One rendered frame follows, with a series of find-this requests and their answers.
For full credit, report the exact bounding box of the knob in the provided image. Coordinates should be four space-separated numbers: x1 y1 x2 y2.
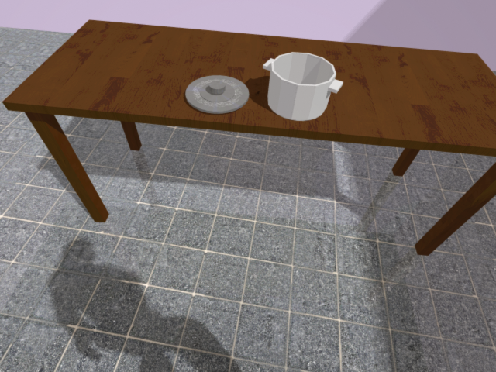
209 81 226 94

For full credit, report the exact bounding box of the lid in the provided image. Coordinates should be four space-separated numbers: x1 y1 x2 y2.
185 75 249 114

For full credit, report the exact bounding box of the table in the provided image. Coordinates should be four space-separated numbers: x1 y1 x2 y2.
2 20 496 256

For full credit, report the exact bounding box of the pot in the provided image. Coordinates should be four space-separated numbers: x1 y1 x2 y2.
263 52 343 121

